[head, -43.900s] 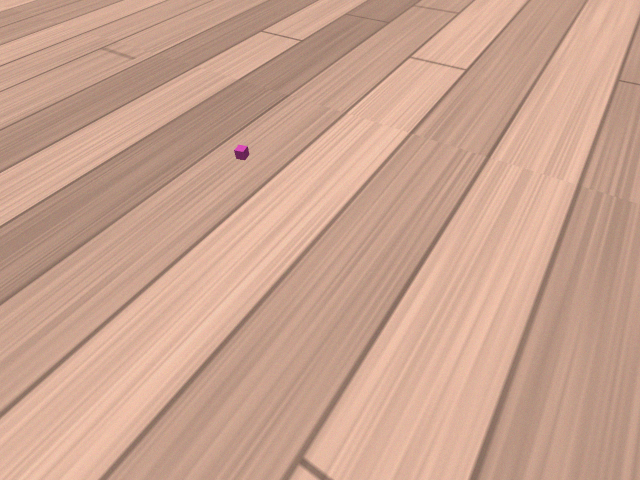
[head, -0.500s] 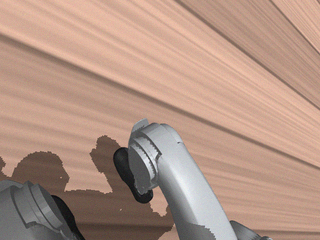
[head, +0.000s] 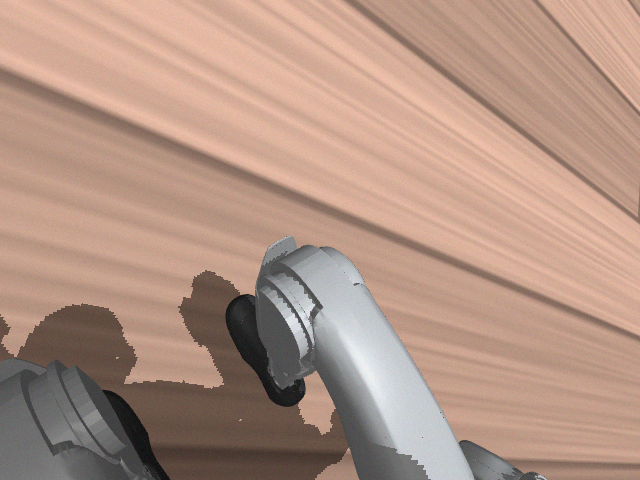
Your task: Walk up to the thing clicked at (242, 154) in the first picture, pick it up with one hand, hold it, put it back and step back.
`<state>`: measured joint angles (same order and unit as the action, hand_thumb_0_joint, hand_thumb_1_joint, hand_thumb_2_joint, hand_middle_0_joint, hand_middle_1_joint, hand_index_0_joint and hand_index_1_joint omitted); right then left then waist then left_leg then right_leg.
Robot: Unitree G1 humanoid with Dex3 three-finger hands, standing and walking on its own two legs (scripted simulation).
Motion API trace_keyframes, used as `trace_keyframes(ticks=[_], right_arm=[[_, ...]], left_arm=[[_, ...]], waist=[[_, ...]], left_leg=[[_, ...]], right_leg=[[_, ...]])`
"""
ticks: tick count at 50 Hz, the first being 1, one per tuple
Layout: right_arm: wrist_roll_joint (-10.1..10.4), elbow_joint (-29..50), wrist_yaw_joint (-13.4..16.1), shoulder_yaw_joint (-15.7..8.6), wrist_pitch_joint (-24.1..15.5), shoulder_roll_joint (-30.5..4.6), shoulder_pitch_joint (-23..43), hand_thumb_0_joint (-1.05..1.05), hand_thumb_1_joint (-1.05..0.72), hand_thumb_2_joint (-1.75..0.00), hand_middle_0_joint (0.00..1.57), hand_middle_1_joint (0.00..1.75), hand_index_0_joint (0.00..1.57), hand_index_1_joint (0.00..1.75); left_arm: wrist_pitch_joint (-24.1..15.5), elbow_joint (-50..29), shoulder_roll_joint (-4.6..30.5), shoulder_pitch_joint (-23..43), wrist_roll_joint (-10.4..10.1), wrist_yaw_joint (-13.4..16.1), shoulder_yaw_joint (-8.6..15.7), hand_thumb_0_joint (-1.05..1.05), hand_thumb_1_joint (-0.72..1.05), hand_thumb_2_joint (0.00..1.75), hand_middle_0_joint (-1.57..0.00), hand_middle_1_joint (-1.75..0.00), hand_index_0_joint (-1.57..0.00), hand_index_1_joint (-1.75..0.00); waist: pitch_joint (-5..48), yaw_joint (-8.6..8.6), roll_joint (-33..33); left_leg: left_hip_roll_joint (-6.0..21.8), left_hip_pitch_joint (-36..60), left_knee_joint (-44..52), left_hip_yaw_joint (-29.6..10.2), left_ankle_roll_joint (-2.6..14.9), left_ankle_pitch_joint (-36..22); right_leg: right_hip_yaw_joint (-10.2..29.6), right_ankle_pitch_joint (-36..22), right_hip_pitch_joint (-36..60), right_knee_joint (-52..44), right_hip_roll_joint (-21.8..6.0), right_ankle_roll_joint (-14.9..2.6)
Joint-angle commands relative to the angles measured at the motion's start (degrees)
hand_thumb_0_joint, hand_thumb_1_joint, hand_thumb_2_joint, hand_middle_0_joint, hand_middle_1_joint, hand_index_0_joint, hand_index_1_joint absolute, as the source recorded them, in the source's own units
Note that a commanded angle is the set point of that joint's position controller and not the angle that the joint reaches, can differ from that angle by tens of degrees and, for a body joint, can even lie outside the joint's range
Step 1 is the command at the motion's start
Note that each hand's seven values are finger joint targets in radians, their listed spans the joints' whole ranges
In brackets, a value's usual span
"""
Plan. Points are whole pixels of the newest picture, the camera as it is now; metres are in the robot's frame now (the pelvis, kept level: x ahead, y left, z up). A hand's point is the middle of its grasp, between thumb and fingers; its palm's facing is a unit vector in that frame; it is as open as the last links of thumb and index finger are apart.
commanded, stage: withdraw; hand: left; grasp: from above
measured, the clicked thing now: out of the picture +0.44 +0.37 -0.30
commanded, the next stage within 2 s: home in 0.86 s
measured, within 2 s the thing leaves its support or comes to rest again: neither
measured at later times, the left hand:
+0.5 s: hand out of the picture +0.45 +0.38 -0.13, palm faces -0.21 -0.33 -0.92, open 13.9 cm
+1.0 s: hand out of the picture +0.43 +0.36 -0.15, palm faces -0.50 -0.14 -0.85, open 14.0 cm
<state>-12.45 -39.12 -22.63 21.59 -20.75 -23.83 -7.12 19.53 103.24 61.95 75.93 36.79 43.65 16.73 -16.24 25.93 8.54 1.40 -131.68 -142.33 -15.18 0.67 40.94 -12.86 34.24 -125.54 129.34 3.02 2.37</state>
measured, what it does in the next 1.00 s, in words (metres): stands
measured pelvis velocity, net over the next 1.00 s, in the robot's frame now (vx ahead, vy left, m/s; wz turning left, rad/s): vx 0.00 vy -0.01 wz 0.12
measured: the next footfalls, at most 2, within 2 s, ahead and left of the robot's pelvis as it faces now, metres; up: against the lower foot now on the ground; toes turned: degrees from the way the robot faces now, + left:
none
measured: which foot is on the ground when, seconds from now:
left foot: down 0.00-1.00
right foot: down 0.00-1.00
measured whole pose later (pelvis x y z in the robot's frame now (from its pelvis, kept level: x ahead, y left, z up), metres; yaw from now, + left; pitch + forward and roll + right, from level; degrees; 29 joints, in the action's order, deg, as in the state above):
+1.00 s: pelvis +0.00 -0.01 +0.01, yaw +7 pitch +31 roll -10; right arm -6.9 -38.4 -5.3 6.8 -2.4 -19.7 -11.7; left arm -13.1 71.6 47.5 54.1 68.0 8.5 4.7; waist -3.0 14.4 0.5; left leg 0.2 -131.5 -137.4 -7.6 1.1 37.9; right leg -6.7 34.7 -127.5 130.1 0.6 1.4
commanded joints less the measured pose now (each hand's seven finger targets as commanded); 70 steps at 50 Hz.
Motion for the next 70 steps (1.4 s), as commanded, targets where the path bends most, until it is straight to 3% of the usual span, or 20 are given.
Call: trace_keyframes(ticks=[1, 6, 9, 11, 13, 16, 19, 22, 27, 34, 41, 46, 48, 50, 52, 57, 61, 64, 66, 70], right_arm=[[0.31, -2.96, -0.36, -4.04, 0.15, -19.51, -13.64, 0.0, -0.88, -0.89, 0.2, 0.3, 0.2, 0.3], [0.91, -2.31, -0.22, -5.64, 0.51, -19.27, -14.63, 0.0, -0.89, -0.89, 0.2, 0.3, 0.2, 0.3], [1.79, -2.73, -0.25, -8.4, 1.16, -18.32, -15.32, 0.0, -0.89, -0.9, 0.2, 0.3, 0.2, 0.3], [3.02, -2.66, -0.13, -10.63, 1.74, -17.18, -15.93, 0.0, -0.89, -0.9, 0.2, 0.3, 0.2, 0.3], [4.57, -2.93, 0.12, -12.4, 2.84, -14.54, -16.49, 0.0, -0.9, -0.9, 0.2, 0.3, 0.2, 0.3], [6.17, -5.9, 0.53, -14.57, 4.55, -11.66, -18.34, 0.0, -0.9, -0.9, 0.2, 0.3, 0.2, 0.3], [6.74, -7.18, 1.75, -16.84, 6.01, -11.38, -19.26, 0.0, -0.9, -0.9, 0.2, 0.3, 0.2, 0.3], [7.33, -7.63, 3.16, -18.51, 7.3, -10.66, -19.31, 0.0, -0.9, -0.9, 0.2, 0.3, 0.2, 0.3], [7.65, -6.35, 7.16, -19.6, 10.1, -9.71, -17.51, 0.0, -0.9, -0.9, 0.2, 0.3, 0.2, 0.3], [6.92, -1.74, 12.27, -18.6, 13.84, -7.55, -16.27, 0.0, -0.89, -0.9, 0.2, 0.3, 0.2, 0.3], [6.15, 0.83, 16.34, -17.96, 16.41, -8.38, -15.66, 0.0, -0.89, -0.89, 0.2, 0.3, 0.2, 0.3], [5.78, 1.6, 17.88, -18.58, 17.87, -9.42, -15.64, 0.0, -0.9, -0.9, 0.2, 0.3, 0.2, 0.3], [5.7, 2.29, 18.11, -19.84, 18.54, -10.03, -15.73, 0.0, -0.9, -0.9, 0.2, 0.3, 0.2, 0.3], [5.67, 2.65, 18.31, -21.15, 18.94, -10.15, -15.88, 0.0, -0.88, -0.89, 0.2, 0.3, 0.2, 0.3], [5.91, 3.13, 18.21, -22.45, 19.35, -10.01, -16.21, 0.0, -0.88, -0.89, 0.2, 0.3, 0.2, 0.3], [7.02, 3.26, 18.26, -25.07, 20.23, -9.36, -16.68, 0.0, -0.89, -0.9, 0.2, 0.3, 0.2, 0.3], [9.08, 3.89, 18.28, -26.78, 21.15, -8.49, -16.43, 0.0, -0.89, -0.9, 0.2, 0.3, 0.2, 0.3], [10.77, 4.63, 18.58, -27.04, 21.68, -7.2, -14.95, 0.0, -0.89, -0.9, 0.2, 0.3, 0.2, 0.3], [11.62, 4.84, 19.0, -26.48, 21.85, -6.5, -13.71, 0.0, -0.89, -0.9, 0.2, 0.3, 0.2, 0.3], [12.74, 7.7, 19.87, -26.13, 21.38, -4.99, -9.73, 0.0, -0.9, -0.9, 0.2, 0.3, 0.2, 0.3]], left_arm=[[-0.25, -6.44, 9.85, 13.38, 0.96, 1.87, -1.98, 0.0, -0.37, 0.88, -0.16, -0.93, -0.18, -0.91], [0.07, -13.2, 12.18, 15.26, 3.16, 1.07, -1.53, 0.0, -0.37, 0.87, -0.16, -0.91, -0.18, -0.89], [1.22, -21.32, 11.21, 15.59, 5.31, -0.97, -0.75, 0.0, -0.42, 0.91, -0.13, -0.94, -0.14, -0.92], [2.68, -24.9, 5.63, 10.98, 6.49, -4.05, -2.84, 0.0, -0.45, 0.93, -0.11, -0.95, -0.12, -0.93], [3.95, -28.27, 1.97, 7.66, 7.14, -7.18, -3.87, 0.0, -0.48, 0.94, -0.1, -0.96, -0.11, -0.95], [4.98, -29.76, -4.06, 1.56, 8.59, -11.78, -6.28, 0.0, -0.49, 0.95, -0.09, -0.98, -0.1, -0.97], [4.26, -29.97, -8.42, -0.43, 10.57, -16.23, -9.75, 0.0, -0.49, 0.96, -0.08, -1.0, -0.1, -0.99], [1.27, -33.17, -12.04, 4.36, 12.03, -20.88, -12.53, 0.0, -0.51, 0.98, -0.07, -1.01, -0.08, -1.0], [-4.77, -30.39, -13.2, 6.26, 17.67, -27.71, -16.08, 0.0, -0.52, 1.0, -0.07, -1.03, -0.07, -1.02], [-14.31, -25.0, -9.47, 3.32, 22.56, -32.19, -16.75, 0.0, -0.51, 1.0, -0.07, -1.02, -0.07, -1.02], [-25.59, -29.88, -1.87, 1.24, 28.99, -33.91, -14.11, 0.0, -0.5, 0.99, -0.07, -1.01, -0.08, -1.0], [-32.1, -38.31, 3.96, -3.16, 31.04, -33.24, -9.68, 0.0, -0.5, 0.97, -0.06, -1.01, -0.08, -0.99], [-34.22, -43.24, 4.92, -5.74, 30.86, -32.64, -8.1, 0.0, -0.5, 0.96, -0.06, -0.99, -0.08, -0.98], [-35.46, -49.65, 5.65, -5.79, 30.48, -32.02, -7.21, 0.0, -0.34, 0.87, -0.22, -0.83, -0.21, -0.82], [-35.98, -54.47, 6.1, -6.03, 29.3, -31.92, -6.53, 0.0, -0.22, 0.9, -0.24, -0.67, -0.22, -0.67], [-34.84, -58.71, 1.57, -12.92, 24.73, -33.33, -7.52, 0.0, 0.0, 0.94, -0.24, -0.62, -0.22, -0.64], [-32.7, -64.15, -1.85, -19.23, 19.46, -36.45, -8.19, 0.0, 0.23, 0.97, -0.24, -0.57, -0.23, -0.59], [-30.14, -68.02, -8.43, -25.8, 14.1, -39.15, -10.6, 0.0, 0.39, 0.96, -0.23, -0.51, -0.22, -0.52], [-28.15, -68.17, -10.22, -31.64, 9.44, -40.68, -10.08, 0.0, 0.43, 0.89, -0.22, -0.44, -0.21, -0.45], [-25.37, -75.91, -15.05, -39.55, 1.76, -44.12, -11.63, 0.0, 0.63, 0.83, -0.19, -0.32, -0.19, -0.32]], waist=[[37.97, 5.08, -32.78], [44.01, 3.23, -38.14], [50.36, 0.27, -43.77], [54.67, -1.31, -45.59], [58.99, -5.19, -45.04], [56.52, -7.48, -40.17], [53.35, -6.75, -32.99], [54.29, -6.58, -30.37], [50.06, -5.99, -24.59], [47.19, -7.57, -14.81], [50.92, -9.38, -19.2], [57.2, -12.49, -25.52], [58.17, -12.7, -27.97], [61.61, -13.48, -30.32], [65.47, -14.11, -32.86], [66.78, -15.96, -32.36], [71.07, -18.72, -31.77], [66.62, -18.97, -28.43], [61.27, -18.96, -21.59], [59.12, -20.08, -18.24]], left_leg=[[2.59, 26.87, 15.7, 2.61, -1.18, -12.06], [2.71, 31.0, 15.98, 4.12, -1.5, -15.33], [2.76, 35.22, 17.39, 4.72, -2.3, -18.23], [2.54, 39.14, 18.13, 4.83, -2.73, -22.22], [2.0, 37.59, 18.1, 5.76, -2.41, -23.3], [1.0, 29.06, 18.16, 7.72, -1.29, -19.94], [0.37, 24.42, 18.78, 9.16, -0.05, -16.39], [-0.13, 26.18, 21.66, 8.86, 0.06, -12.71], [-1.13, 26.08, 24.1, 8.37, 0.17, -3.09], [-2.19, 18.86, 21.63, 12.89, 0.99, -5.48], [-2.06, 20.72, 19.72, 13.17, 0.69, -8.42], [-1.7, 27.11, 19.24, 12.85, -0.07, -13.48], [-1.69, 29.98, 19.44, 12.44, -0.42, -15.21], [-1.61, 33.9, 20.15, 11.86, -0.58, -15.55], [-1.37, 38.45, 21.3, 11.42, -0.67, -16.97], [-1.33, 42.14, 24.72, 10.33, -0.2, -16.22], [-0.92, 46.0, 30.73, 9.57, 0.39, -15.68], [-0.83, 45.37, 35.6, 8.04, 0.82, -12.97], [-0.89, 42.03, 37.08, 8.11, 1.61, -11.06], [-0.65, 43.85, 42.06, 8.18, 2.0, -9.09]], right_leg=[[-3.81, -13.26, 23.54, -10.14, 1.63, -2.74], [-2.99, -15.61, 26.61, -10.76, 1.92, -3.06], [-2.93, -16.49, 25.37, -9.84, 1.86, -3.8], [-2.66, -17.75, 24.15, -9.09, 1.92, -4.23], [-1.56, -18.87, 24.11, -8.57, 2.16, -4.6], [-0.22, -17.01, 21.63, -8.6, 2.44, -4.67], [1.34, -14.39, 21.01, -10.48, 2.76, -4.3], [1.98, -9.86, 18.72, -11.69, 2.09, -4.65], [3.51, 0.12, 15.38, -13.97, 1.37, -4.94], [6.44, 2.34, 22.67, -17.24, 0.84, -4.9], [5.74, -0.93, 22.6, -15.22, 0.04, -4.88], [4.47, -5.94, 22.51, -12.72, -0.5, -5.08], [3.76, -7.52, 21.2, -12.15, -0.87, -5.23], [3.5, -7.44, 19.6, -11.9, -1.08, -5.39], [3.72, -8.21, 18.82, -11.63, -1.34, -5.25], [3.97, -7.68, 16.73, -13.25, -1.9, -5.18], [4.64, -8.73, 20.11, -15.14, -1.78, -4.5], [4.89, -7.73, 20.88, -17.8, -1.68, -4.16], [5.3, -7.51, 23.81, -20.93, -1.55, -3.91], [6.45, -7.19, 29.66, -25.83, -1.52, -3.69]])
